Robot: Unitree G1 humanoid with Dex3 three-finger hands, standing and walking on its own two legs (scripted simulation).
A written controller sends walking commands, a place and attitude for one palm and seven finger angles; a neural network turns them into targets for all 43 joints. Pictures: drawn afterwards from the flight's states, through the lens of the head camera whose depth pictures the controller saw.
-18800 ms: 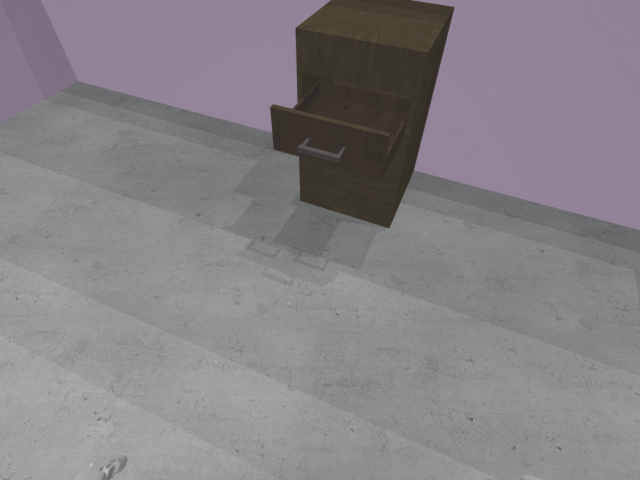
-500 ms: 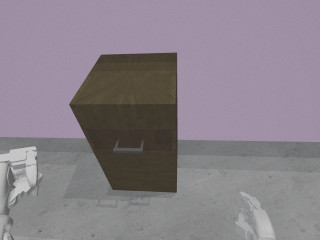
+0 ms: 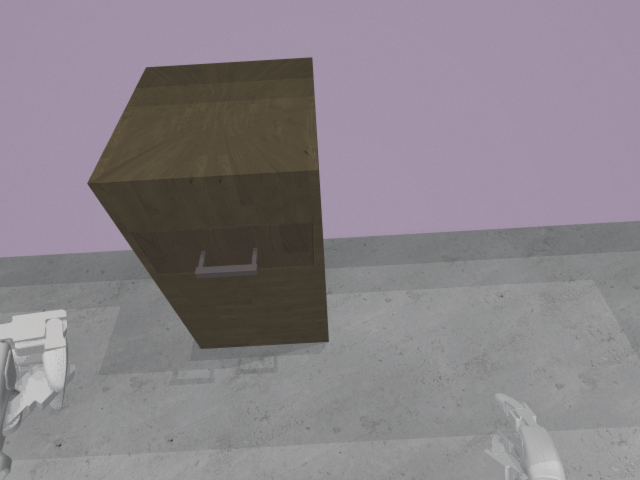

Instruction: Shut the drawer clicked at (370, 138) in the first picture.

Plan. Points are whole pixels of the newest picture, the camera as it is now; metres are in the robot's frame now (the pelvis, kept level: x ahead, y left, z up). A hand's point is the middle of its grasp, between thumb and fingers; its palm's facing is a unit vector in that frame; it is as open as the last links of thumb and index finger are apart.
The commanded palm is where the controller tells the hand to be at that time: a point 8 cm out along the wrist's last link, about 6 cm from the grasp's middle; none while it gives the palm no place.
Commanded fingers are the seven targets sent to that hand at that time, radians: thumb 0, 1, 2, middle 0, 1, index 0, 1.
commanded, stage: step back with the hand held close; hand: left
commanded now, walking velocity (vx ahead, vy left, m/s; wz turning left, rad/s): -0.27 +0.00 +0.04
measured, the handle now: (228, 263) +0.59 +0.25 -0.24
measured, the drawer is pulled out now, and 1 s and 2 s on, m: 0.00 0.00 0.00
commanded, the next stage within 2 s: stop stepping back and stand still in 1.02 s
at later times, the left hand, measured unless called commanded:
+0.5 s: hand out of the picture +0.11 +0.27 +0.15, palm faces +0.38 -0.81 -0.45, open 3.2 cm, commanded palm +0.04 +0.31 +0.18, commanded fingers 0.00 0.90 0.90 -1.40 -1.60 -1.40 -1.60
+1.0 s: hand out of the picture +0.05 +0.30 +0.17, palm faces +0.40 -0.77 -0.49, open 3.2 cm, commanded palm -0.03 +0.33 +0.18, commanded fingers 0.00 0.90 0.90 -1.40 -1.60 -1.40 -1.60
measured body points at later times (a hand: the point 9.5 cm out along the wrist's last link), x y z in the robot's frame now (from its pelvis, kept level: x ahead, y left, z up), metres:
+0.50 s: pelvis -0.08 +0.03 -0.01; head -0.04 +0.04 +0.44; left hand +0.09 +0.31 +0.18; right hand +0.11 -0.20 -0.08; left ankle +0.02 +0.11 -0.74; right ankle -0.01 -0.10 -0.74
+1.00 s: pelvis -0.14 +0.04 -0.02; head -0.11 +0.07 +0.43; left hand +0.02 +0.34 +0.19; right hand +0.06 -0.19 -0.08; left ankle +0.02 +0.11 -0.74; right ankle -0.16 -0.10 -0.71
